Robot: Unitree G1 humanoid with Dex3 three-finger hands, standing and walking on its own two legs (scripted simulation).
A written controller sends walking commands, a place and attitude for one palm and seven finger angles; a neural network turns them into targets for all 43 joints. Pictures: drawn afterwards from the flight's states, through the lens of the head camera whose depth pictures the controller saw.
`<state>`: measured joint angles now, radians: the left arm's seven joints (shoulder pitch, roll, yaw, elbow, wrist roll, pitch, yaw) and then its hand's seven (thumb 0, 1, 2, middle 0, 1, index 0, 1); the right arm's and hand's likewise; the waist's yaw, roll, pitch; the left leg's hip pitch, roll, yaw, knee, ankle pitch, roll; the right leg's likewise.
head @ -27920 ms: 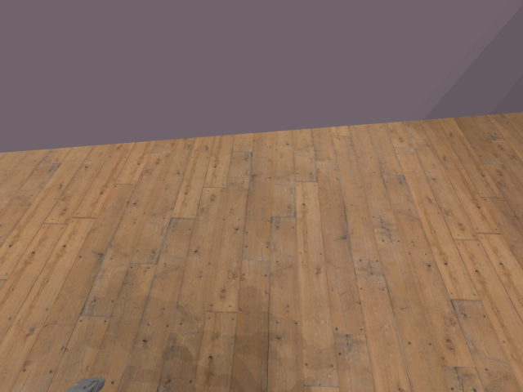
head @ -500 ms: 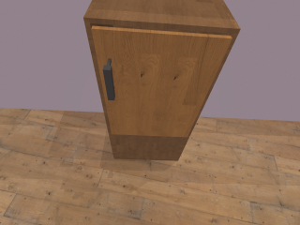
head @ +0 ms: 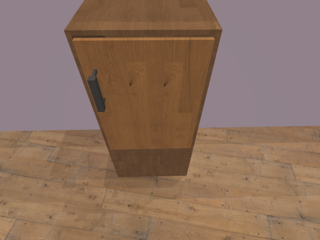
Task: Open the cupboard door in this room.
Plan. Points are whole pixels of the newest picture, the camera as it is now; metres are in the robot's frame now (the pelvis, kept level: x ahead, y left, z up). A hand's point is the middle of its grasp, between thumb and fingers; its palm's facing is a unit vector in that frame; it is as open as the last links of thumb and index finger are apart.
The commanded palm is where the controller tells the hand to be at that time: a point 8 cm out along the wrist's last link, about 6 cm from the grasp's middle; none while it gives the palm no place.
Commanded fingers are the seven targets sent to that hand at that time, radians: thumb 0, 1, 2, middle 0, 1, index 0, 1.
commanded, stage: come to a stop and stand still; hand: left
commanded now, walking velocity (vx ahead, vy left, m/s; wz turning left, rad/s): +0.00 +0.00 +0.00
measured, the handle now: (98, 91) +0.57 +0.24 +0.03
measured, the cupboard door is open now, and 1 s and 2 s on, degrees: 0 0 0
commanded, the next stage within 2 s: look again from close up in 0.64 s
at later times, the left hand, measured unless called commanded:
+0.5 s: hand out of the picture +0.02 +0.17 -0.18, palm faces +0.03 -0.99 -0.17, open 7.4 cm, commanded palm none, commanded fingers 0.00 0.90 0.90 -0.20 -0.30 -0.20 -0.30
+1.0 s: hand out of the picture +0.06 +0.23 -0.18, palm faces -0.02 -0.97 -0.24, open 7.4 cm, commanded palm none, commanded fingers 0.00 0.90 0.90 -0.20 -0.30 -0.20 -0.30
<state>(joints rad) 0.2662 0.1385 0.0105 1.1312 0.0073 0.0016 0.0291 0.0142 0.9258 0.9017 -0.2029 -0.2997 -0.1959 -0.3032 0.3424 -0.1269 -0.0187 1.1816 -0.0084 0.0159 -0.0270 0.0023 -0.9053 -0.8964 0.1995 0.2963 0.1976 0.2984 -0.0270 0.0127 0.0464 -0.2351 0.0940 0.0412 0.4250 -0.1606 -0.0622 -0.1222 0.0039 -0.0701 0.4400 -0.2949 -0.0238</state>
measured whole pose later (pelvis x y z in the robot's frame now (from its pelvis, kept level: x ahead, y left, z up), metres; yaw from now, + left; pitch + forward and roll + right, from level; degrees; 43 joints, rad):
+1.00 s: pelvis +0.02 +0.05 -0.01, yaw -2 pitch -1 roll -1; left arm 0.26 0.18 0.00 1.03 0.02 0.00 0.05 0.01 0.90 0.90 -0.20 -0.30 -0.20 -0.30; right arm 0.24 -0.18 -0.01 1.02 -0.01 0.00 -0.02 0.00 -0.92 -0.90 0.20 0.30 0.20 0.30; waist -0.01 0.01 0.04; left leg -0.28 0.05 0.08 0.62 -0.31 0.00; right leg -0.15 -0.05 -0.02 0.56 -0.39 0.04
